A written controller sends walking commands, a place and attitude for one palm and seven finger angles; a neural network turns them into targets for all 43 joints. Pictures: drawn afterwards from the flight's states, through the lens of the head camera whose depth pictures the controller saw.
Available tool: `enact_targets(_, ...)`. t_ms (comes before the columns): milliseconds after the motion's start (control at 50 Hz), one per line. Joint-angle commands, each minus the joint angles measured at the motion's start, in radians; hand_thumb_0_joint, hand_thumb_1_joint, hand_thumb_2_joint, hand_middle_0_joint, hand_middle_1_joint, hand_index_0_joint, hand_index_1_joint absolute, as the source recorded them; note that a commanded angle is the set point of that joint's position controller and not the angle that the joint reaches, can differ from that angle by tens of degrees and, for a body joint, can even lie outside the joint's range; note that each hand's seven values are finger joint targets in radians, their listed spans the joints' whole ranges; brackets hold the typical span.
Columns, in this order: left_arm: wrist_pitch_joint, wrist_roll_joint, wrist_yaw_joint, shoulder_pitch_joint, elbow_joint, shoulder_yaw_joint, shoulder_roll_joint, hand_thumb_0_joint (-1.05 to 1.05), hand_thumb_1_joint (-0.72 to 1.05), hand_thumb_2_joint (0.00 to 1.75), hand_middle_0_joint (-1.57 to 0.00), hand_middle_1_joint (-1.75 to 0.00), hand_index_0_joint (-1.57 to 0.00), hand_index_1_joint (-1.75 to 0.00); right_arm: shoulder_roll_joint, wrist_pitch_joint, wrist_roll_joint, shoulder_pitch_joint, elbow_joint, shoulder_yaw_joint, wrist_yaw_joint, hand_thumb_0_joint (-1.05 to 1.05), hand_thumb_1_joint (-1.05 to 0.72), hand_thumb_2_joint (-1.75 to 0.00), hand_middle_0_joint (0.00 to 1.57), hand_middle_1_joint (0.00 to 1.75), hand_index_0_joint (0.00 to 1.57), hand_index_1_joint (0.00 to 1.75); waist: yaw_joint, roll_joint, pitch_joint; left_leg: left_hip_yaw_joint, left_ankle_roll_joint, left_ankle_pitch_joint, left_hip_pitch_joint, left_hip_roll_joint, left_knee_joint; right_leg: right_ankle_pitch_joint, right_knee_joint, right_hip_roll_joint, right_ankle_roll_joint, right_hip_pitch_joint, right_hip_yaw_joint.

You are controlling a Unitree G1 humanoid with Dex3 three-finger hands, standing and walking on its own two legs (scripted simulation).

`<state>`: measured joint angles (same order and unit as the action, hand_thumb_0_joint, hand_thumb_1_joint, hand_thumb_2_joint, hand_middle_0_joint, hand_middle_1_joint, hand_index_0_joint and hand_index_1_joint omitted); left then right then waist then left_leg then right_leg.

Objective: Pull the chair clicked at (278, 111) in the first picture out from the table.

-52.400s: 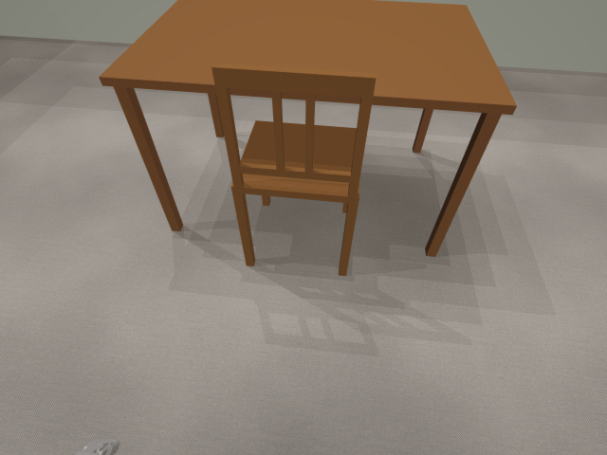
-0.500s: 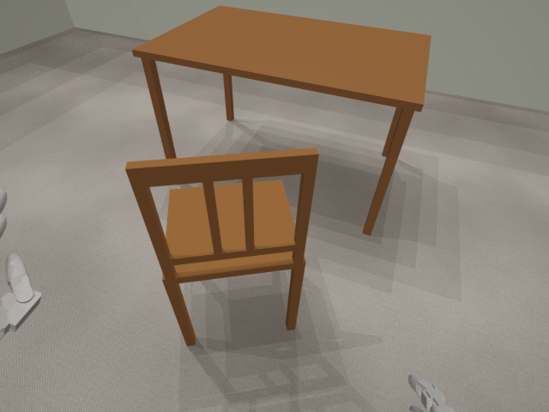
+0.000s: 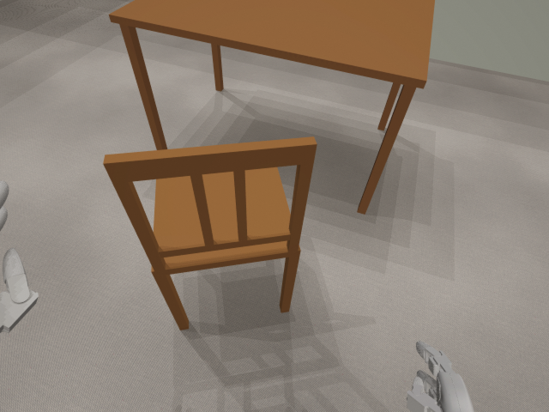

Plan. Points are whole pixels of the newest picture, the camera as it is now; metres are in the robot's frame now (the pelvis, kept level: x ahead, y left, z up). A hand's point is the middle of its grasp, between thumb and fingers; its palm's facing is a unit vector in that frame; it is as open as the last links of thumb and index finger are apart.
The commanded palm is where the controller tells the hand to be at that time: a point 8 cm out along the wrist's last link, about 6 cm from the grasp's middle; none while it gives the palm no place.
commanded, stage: stop stepping back and stand still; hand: left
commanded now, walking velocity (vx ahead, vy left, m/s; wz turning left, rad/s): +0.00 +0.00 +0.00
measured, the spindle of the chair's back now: (203, 211) +0.54 +0.18 -0.12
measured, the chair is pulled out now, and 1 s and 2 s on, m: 0.58 0.58 0.58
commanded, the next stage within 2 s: let the arm hang, fingers relaxed in 0.04 s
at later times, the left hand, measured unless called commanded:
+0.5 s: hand out of the picture +0.04 +0.17 -0.18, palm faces +0.07 -0.98 -0.18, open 6.7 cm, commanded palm none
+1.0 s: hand out of the picture -0.02 +0.14 -0.18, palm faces +0.04 -0.98 -0.19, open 7.3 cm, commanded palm none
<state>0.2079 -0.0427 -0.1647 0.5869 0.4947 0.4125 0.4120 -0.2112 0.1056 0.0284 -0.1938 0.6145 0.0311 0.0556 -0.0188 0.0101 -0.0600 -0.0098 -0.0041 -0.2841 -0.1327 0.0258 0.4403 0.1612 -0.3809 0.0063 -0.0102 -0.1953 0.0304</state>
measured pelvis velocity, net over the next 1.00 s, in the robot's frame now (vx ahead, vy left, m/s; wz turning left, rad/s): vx -0.02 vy -0.02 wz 0.01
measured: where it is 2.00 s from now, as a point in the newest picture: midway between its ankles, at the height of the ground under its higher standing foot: outside the picture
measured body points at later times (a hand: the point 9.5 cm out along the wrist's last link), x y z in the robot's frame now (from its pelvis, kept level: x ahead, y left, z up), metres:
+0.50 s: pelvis -0.01 -0.01 -0.01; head +0.02 +0.01 +0.44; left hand +0.03 +0.22 -0.16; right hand +0.02 -0.24 -0.15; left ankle -0.03 +0.12 -0.74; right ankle +0.03 -0.13 -0.74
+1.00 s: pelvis -0.02 -0.02 +0.00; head +0.00 -0.03 +0.45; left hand -0.02 +0.20 -0.16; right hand -0.05 -0.21 -0.17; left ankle -0.03 +0.12 -0.74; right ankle +0.03 -0.13 -0.74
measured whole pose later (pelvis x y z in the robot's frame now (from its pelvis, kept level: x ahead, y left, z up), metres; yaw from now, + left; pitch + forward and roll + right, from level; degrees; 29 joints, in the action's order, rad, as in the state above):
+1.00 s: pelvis -0.02 -0.02 +0.00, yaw +1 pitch -1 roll +0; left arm -0.02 0.01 -0.04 0.30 -1.08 -0.01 0.12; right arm -0.09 0.00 -0.01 -0.38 1.07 -0.01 0.03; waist 0.00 -0.02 -0.05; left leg 0.01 -0.02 -0.27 -0.17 0.03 0.47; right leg 0.19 -0.46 0.01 0.02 -0.25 0.05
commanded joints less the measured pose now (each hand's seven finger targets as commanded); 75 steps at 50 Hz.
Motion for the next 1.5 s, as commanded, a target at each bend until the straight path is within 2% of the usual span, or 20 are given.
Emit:
enact_targets(0,0.058,-0.011,-0.025,0.009,0.199,0.136,0.168,0.00,0.90,0.90,-0.20,-0.30,-0.20,-0.30,-0.109,0.047,0.002,0.066,-0.150,0.032,0.011,0.00,-0.90,-0.90,0.20,0.30,0.20,0.30,0.002,-0.094,0.139,0.058,0.014,0.291,-0.078,0.088,-0.082,-0.281,-0.008,0.080,0.023,0.171,-0.071)
enact_targets(100,0.054,-0.012,-0.024,0.000,0.187,0.126,0.160,0.00,0.90,0.90,-0.20,-0.30,-0.20,-0.30,-0.110,0.042,0.001,0.063,-0.149,0.031,0.014,0.00,-0.90,-0.90,0.20,0.30,0.20,0.30,0.000,-0.084,0.129,0.056,0.016,0.230,-0.092,0.083,-0.091,-0.251,0.009,0.079,0.021,0.169,-0.079)
enact_targets(120,-0.097,0.096,0.119,-0.108,-0.566,-0.314,-0.034,0.00,0.90,0.90,-0.20,-0.30,-0.20,-0.30,-0.209,0.079,-0.011,0.065,0.063,0.058,-0.085,0.00,-0.90,-0.90,0.20,0.30,0.20,0.30,-0.043,-0.054,0.015,0.073,0.023,0.421,-0.140,0.067,0.072,-0.314,-0.169,0.094,0.031,-0.066,0.006)
enact_targets(140,-0.176,0.081,0.146,-0.098,-0.617,-0.292,-0.109,0.00,0.90,0.90,-0.20,-0.30,-0.20,-0.30,-0.146,0.024,-0.026,-0.024,0.095,0.056,-0.079,0.00,-0.90,-0.90,0.20,0.30,0.20,0.30,-0.020,-0.058,0.121,0.055,0.020,0.494,-0.086,0.081,0.052,-0.208,-0.164,0.085,0.042,-0.084,-0.030)
enact_targets(160,-0.200,0.073,0.148,-0.122,-0.650,-0.318,-0.144,0.00,0.90,0.90,-0.20,-0.30,-0.20,-0.30,-0.120,-0.002,-0.037,-0.025,0.086,0.039,-0.071,0.00,-0.90,-0.90,0.20,0.30,0.20,0.30,-0.009,-0.065,0.137,0.100,0.041,0.383,-0.126,0.111,0.025,-0.052,-0.180,0.078,0.039,-0.086,-0.018)
enact_targets(220,-0.207,0.082,0.146,-0.224,-0.809,-0.334,-0.116,0.00,0.90,0.90,-0.20,-0.30,-0.20,-0.30,-0.121,-0.048,-0.054,-0.020,0.070,0.018,-0.061,0.00,-0.90,-0.90,0.20,0.30,0.20,0.30,0.015,0.137,0.121,0.134,0.061,0.326,-0.162,0.092,0.022,-0.098,-0.142,0.082,0.036,-0.019,-0.044)
enact_targets(260,-0.213,0.080,0.142,-0.268,-0.937,-0.339,-0.091,0.00,0.90,0.90,-0.20,-0.30,-0.20,-0.30,-0.126,-0.070,-0.049,-0.039,0.100,0.014,-0.055,0.00,-0.90,-0.90,0.20,0.30,0.20,0.30,0.013,0.194,0.125,0.109,0.047,0.307,-0.103,0.055,0.042,-0.167,-0.104,0.110,0.058,-0.013,-0.081)
enact_targets(340,-0.223,0.064,0.136,-0.286,-1.178,-0.369,-0.079,0.00,0.90,0.90,-0.20,-0.30,-0.20,-0.30,-0.105,-0.082,-0.046,-0.048,0.194,-0.010,-0.043,0.00,-0.90,-0.90,0.20,0.30,0.20,0.30,0.024,-0.072,0.084,0.089,0.040,0.282,-0.089,0.058,-0.021,-0.110,-0.083,0.091,0.047,0.013,-0.087)
enact_targets(440,-0.221,0.061,0.130,-0.253,-1.338,-0.369,-0.126,0.00,0.90,0.90,-0.20,-0.30,-0.20,-0.30,-0.041,-0.090,-0.047,-0.121,0.277,-0.008,-0.030,0.00,-0.90,-0.90,0.20,0.30,0.20,0.30,0.022,-0.205,0.071,0.080,0.041,0.121,-0.100,0.063,-0.061,-0.025,-0.025,0.079,0.054,0.036,-0.069)
enact_targets(460,-0.219,0.059,0.132,-0.255,-1.361,-0.374,-0.124,0.00,0.90,0.90,-0.20,-0.30,-0.20,-0.30,-0.041,-0.092,-0.045,-0.135,0.290,-0.010,-0.030,0.00,-0.90,-0.90,0.20,0.30,0.20,0.30,0.023,-0.187,0.065,0.080,0.041,0.097,-0.112,0.064,-0.065,-0.016,-0.018,0.080,0.055,0.042,-0.067)
enact_targets(500,-0.220,0.057,0.135,-0.267,-1.395,-0.385,-0.127,0.00,0.90,0.90,-0.20,-0.30,-0.20,-0.30,-0.046,-0.098,-0.043,-0.165,0.310,-0.008,-0.029,0.00,-0.90,-0.90,0.20,0.30,0.20,0.30,0.021,-0.081,0.025,0.091,0.045,0.047,-0.129,0.066,-0.072,0.016,0.006,0.083,0.057,0.027,-0.067)
enact_targets(720,-0.218,0.049,0.132,-0.234,-1.518,-0.405,-0.140,0.00,0.90,0.90,-0.20,-0.30,-0.20,-0.30,-0.020,-0.099,-0.040,-0.280,0.407,-0.021,-0.026,0.00,-0.90,-0.90,0.20,0.30,0.20,0.30,0.018,0.014,-0.034,0.071,0.048,0.013,-0.132,0.052,-0.069,0.133,0.049,0.095,0.066,-0.028,-0.091)
enact_targets(800,-0.217,0.049,0.127,-0.221,-1.533,-0.405,-0.156,0.00,0.90,0.90,-0.20,-0.30,-0.20,-0.30,0.001,-0.097,-0.039,-0.288,0.428,-0.022,-0.024,0.00,-0.90,-0.90,0.20,0.30,0.20,0.30,0.019,-0.017,-0.049,0.069,0.049,0.018,-0.136,0.053,-0.073,0.126,0.043,0.091,0.067,-0.041,-0.089)
enact_targets(880,-0.214,0.049,0.125,-0.215,-1.539,-0.403,-0.168,0.00,0.90,0.90,-0.20,-0.30,-0.20,-0.30,0.018,-0.097,-0.038,-0.295,0.439,-0.022,-0.023,0.00,-0.90,-0.90,0.20,0.30,0.20,0.30,0.020,0.008,-0.046,0.066,0.049,0.029,-0.133,0.052,-0.069,0.117,0.043,0.089,0.068,-0.040,-0.084)
enact_targets(1000,-0.213,0.051,0.122,-0.207,-1.542,-0.398,-0.194,0.00,0.90,0.90,-0.20,-0.30,-0.20,-0.30,0.038,-0.092,-0.038,-0.288,0.442,-0.021,-0.018,0.00,-0.90,-0.90,0.20,0.30,0.20,0.30,0.021,-0.042,-0.060,0.070,0.047,0.040,-0.144,0.058,-0.076,0.080,0.026,0.085,0.067,-0.045,-0.085)
enact_targets(1140,-0.209,0.053,0.122,-0.200,-1.538,-0.395,-0.203,0.00,0.90,0.90,-0.20,-0.30,-0.20,-0.30,0.046,-0.091,-0.039,-0.288,0.440,-0.018,-0.017,0.00,-0.90,-0.90,0.20,0.30,0.20,0.30,0.018,-0.009,-0.032,0.066,0.047,0.043,-0.121,0.055,-0.066,0.079,0.029,0.089,0.066,-0.045,-0.086)
enact_targets(1200,-0.210,0.054,0.122,-0.204,-1.535,-0.394,-0.201,0.00,0.90,0.90,-0.20,-0.30,-0.20,-0.30,0.048,-0.094,-0.039,-0.287,0.440,-0.017,-0.018,0.00,-0.90,-0.90,0.20,0.30,0.20,0.30,0.017,-0.001,-0.060,0.065,0.046,0.028,-0.135,0.054,-0.066,0.103,0.040,0.088,0.067,-0.055,-0.087)
enact_targets(1320,-0.208,0.052,0.123,-0.204,-1.537,-0.395,-0.202,0.00,0.90,0.90,-0.20,-0.30,-0.20,-0.30,0.045,-0.089,-0.039,-0.280,0.442,-0.020,-0.016,0.00,-0.90,-0.90,0.20,0.30,0.20,0.30,0.019,-0.036,-0.040,0.069,0.043,0.063,-0.121,0.057,-0.066,0.064,0.027,0.090,0.069,-0.042,-0.082)
enact_targets(1460,-0.205,0.051,0.124,-0.202,-1.540,-0.394,-0.201,0.00,0.90,0.90,-0.20,-0.30,-0.20,-0.30,0.043,-0.088,-0.038,-0.283,0.447,-0.021,-0.016,0.00,-0.90,-0.90,0.20,0.30,0.20,0.30,0.019,-0.023,-0.014,0.068,0.042,0.087,-0.106,0.055,-0.059,0.047,0.027,0.095,0.070,-0.022,-0.080)
enact_targets(1480,-0.206,0.051,0.124,-0.205,-1.542,-0.396,-0.201,0.00,0.90,0.90,-0.20,-0.30,-0.20,-0.30,0.048,-0.091,-0.037,-0.280,0.446,-0.021,-0.015,0.00,-0.90,-0.90,0.20,0.30,0.20,0.30,0.019,-0.022,-0.039,0.069,0.043,0.077,-0.113,0.057,-0.065,0.051,0.034,0.090,0.072,-0.029,-0.073)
